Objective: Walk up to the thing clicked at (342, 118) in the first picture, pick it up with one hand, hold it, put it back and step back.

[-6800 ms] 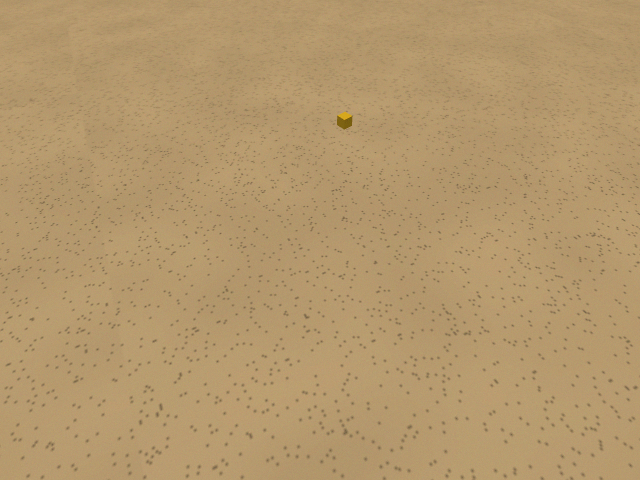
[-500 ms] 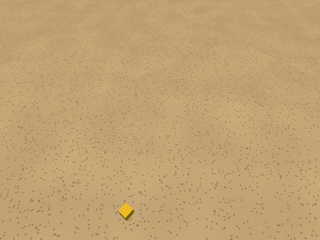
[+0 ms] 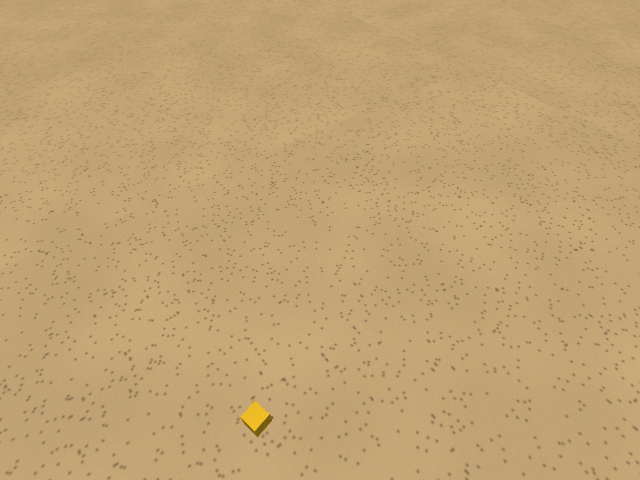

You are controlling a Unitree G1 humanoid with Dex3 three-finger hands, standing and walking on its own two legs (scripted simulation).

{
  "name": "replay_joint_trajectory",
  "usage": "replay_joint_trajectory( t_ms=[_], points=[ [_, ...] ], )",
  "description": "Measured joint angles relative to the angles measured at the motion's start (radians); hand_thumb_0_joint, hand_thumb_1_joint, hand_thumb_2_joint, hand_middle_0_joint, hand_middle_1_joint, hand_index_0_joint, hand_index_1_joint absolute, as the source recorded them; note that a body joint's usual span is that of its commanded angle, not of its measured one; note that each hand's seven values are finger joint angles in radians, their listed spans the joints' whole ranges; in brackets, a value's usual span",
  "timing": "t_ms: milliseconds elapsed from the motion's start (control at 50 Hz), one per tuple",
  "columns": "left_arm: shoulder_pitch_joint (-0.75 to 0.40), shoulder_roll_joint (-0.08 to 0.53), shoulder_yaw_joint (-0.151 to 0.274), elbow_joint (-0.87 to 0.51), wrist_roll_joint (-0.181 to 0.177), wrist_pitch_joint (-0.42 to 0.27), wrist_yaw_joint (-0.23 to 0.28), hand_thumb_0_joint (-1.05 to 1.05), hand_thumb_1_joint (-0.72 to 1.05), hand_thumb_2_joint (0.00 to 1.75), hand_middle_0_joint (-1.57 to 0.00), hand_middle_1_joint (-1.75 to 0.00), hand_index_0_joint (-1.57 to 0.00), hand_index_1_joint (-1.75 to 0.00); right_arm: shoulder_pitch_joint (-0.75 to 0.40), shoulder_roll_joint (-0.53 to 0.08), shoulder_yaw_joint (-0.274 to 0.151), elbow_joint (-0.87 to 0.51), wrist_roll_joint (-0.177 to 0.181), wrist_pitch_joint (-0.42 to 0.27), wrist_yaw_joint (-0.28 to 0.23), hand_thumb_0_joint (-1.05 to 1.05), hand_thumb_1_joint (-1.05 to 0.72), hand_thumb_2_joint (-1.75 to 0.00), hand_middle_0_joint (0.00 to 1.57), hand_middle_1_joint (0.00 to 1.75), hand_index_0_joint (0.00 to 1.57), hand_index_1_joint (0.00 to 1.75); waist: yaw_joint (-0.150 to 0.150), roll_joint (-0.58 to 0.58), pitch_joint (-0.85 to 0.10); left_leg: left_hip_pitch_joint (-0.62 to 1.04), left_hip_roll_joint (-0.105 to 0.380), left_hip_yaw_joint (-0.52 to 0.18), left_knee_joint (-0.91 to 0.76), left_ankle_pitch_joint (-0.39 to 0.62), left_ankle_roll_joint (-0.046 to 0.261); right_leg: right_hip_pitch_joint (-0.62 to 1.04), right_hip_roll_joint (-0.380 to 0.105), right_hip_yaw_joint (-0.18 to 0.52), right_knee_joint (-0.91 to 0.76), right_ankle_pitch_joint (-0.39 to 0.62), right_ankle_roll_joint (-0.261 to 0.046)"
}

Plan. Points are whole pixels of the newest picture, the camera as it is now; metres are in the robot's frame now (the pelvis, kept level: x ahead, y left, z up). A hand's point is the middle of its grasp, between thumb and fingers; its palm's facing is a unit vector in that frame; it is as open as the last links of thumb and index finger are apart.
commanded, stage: stand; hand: left
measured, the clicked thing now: (256, 418) +0.42 +0.23 -0.75
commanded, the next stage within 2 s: none
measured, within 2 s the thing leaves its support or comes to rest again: neither
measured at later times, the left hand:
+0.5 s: hand out of the picture +0.07 +0.25 -0.16, palm faces -0.02 -0.94 -0.34, open 7.4 cm
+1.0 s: hand out of the picture +0.07 +0.25 -0.16, palm faces -0.02 -0.94 -0.35, open 7.4 cm
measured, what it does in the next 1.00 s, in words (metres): stands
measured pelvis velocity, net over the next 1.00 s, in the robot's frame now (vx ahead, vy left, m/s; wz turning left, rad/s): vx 0.00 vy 0.00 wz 0.00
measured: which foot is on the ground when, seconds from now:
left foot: down 0.00-1.00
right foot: down 0.00-1.00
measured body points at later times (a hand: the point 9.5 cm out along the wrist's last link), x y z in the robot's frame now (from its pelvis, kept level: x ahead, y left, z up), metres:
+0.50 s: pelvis +0.00 +0.00 +0.00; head +0.01 +0.00 +0.45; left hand +0.07 +0.30 -0.13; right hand +0.08 -0.30 -0.13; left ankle +0.01 +0.13 -0.75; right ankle -0.01 -0.13 -0.75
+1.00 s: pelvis +0.00 +0.00 +0.00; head +0.00 +0.00 +0.45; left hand +0.07 +0.30 -0.13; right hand +0.08 -0.30 -0.13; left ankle +0.01 +0.13 -0.75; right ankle -0.01 -0.13 -0.75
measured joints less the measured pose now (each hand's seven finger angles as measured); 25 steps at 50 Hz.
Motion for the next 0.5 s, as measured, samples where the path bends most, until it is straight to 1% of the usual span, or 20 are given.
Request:
replay_joint_trajectory(
  t_ms=[500],
  points=[
    [0.02, 0.0, -0.004, -0.005, 0.002, -0.001, -0.001, 0.0, 0.9, 0.9, -0.21, -0.3, -0.2, -0.3, 0.017, -0.004, 0.0, -0.007, -0.002, -0.001, 0.001, 0.01, -0.91, -0.9, 0.21, 0.3, 0.2, 0.3, 0.0, -0.007, -0.008, 0.006, -0.002, -0.003, -0.004, 0.002, 0.0, 0.004, -0.002, -0.003, 0.002, -0.002, 0.0]
  ],
)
